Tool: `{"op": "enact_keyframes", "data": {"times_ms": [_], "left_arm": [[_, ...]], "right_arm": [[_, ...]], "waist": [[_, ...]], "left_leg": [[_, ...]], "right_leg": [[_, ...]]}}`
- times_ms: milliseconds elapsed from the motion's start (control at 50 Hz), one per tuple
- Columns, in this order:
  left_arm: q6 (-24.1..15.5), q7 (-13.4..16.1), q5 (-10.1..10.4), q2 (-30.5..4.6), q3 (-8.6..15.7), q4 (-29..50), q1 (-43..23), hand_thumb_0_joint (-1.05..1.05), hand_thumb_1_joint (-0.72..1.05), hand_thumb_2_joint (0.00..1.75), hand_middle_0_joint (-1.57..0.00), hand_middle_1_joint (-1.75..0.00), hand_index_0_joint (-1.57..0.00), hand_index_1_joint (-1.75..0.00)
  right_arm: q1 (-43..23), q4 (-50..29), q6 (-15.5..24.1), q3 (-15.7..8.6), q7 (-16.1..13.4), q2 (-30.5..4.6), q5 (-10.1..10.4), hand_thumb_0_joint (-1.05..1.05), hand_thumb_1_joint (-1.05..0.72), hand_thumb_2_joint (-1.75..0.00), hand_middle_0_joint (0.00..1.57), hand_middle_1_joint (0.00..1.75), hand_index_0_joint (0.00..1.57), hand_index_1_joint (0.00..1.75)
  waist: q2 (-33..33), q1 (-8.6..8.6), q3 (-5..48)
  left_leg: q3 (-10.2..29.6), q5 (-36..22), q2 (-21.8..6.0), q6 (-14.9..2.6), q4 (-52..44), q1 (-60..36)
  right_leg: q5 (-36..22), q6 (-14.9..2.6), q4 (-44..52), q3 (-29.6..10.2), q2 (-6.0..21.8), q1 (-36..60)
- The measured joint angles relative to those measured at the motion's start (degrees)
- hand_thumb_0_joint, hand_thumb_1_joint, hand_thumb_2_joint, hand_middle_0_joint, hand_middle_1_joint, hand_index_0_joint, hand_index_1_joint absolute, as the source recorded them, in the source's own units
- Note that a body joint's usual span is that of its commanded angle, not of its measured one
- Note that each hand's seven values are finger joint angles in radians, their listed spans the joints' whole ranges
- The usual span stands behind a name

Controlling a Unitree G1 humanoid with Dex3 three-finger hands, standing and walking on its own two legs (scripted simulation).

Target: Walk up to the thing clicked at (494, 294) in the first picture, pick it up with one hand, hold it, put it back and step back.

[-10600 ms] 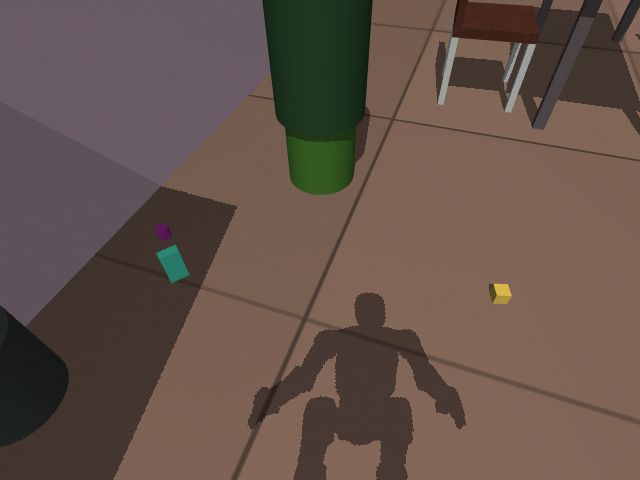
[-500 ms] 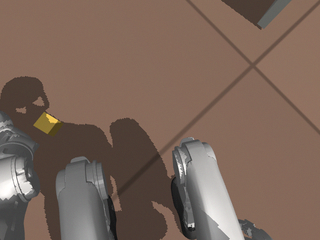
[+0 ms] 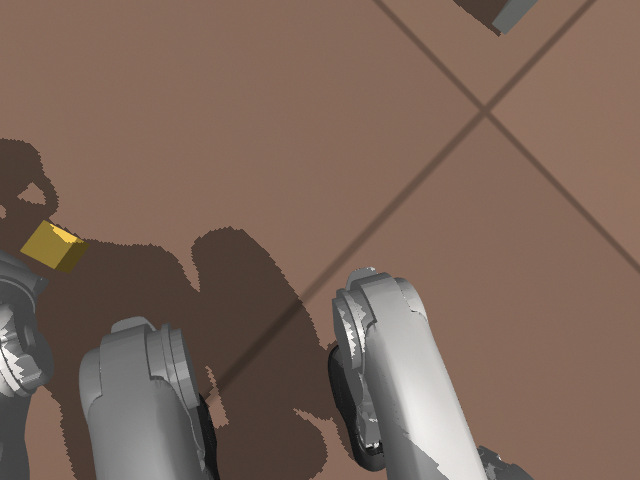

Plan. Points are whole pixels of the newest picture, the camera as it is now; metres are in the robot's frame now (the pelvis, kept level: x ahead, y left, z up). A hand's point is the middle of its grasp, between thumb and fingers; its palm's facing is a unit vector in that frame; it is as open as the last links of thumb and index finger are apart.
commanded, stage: rise first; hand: left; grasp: from above
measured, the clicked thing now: (57, 247) +0.45 +0.32 -0.29
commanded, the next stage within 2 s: none
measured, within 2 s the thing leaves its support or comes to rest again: neither
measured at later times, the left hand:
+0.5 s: hand out of the picture +0.42 +0.35 -0.19, palm faces -0.21 -0.38 -0.90, open 13.7 cm
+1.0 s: hand out of the picture +0.42 +0.36 -0.18, palm faces -0.18 -0.37 -0.91, open 13.6 cm
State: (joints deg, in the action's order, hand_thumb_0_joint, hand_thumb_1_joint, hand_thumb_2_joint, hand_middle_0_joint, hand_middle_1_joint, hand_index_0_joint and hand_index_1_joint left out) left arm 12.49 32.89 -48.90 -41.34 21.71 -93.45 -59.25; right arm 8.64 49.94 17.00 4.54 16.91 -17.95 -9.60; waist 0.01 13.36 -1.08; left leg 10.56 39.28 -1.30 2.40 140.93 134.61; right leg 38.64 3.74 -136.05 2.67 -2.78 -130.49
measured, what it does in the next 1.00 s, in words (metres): stands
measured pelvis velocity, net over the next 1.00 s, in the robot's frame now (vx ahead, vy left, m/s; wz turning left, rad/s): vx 0.00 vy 0.01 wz -0.04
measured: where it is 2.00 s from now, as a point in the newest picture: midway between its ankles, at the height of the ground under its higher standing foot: (285, 452)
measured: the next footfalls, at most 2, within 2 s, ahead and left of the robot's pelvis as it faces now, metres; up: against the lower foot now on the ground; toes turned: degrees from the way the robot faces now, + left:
none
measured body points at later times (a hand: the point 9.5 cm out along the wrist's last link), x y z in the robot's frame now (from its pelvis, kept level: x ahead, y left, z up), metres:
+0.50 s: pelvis +0.00 +0.00 +0.00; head +0.25 +0.07 +0.36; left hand +0.43 +0.36 -0.14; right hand +0.02 -0.26 -0.09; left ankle +0.07 +0.14 -0.28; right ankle +0.10 -0.13 -0.28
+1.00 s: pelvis +0.00 +0.01 +0.00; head +0.25 +0.08 +0.37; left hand +0.43 +0.37 -0.13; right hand +0.01 -0.25 -0.09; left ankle +0.07 +0.14 -0.28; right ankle +0.10 -0.13 -0.28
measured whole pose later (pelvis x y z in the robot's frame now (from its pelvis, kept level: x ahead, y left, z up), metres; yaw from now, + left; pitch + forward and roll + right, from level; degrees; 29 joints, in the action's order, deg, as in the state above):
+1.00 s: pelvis +0.00 +0.01 +0.00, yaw -2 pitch +31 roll -10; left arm 14.8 34.6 -47.7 -46.6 21.6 -95.7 -61.4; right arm 9.9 48.9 19.7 7.5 19.8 -19.1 -9.7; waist 1.0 15.9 -2.9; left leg 12.2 38.9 -1.3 1.7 141.5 134.3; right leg 37.8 3.8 -134.8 4.3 -3.1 -128.9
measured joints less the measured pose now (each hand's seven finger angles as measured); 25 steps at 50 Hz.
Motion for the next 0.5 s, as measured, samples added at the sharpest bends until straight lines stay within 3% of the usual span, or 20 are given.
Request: {"op": "enact_keyframes", "data": {"times_ms": [500], "left_arm": [[0.2,2.0,-0.3,-4.8,0.6,-4.3,-2.4,0.0,-0.48,0.95,-0.26,-0.8,-0.21,-0.85]], "right_arm": [[-0.1,-1.2,1.5,2.7,1.7,-0.9,-0.7,0.0,-0.92,-0.9,0.19,0.3,0.19,0.3]], "waist": [[1.2,2.46,-2.2]], "left_leg": [[1.4,-0.4,0.0,-0.54,1.1,0.2]], "right_leg": [[-0.8,0.16,0.4,1.2,-0.4,0.9]]}}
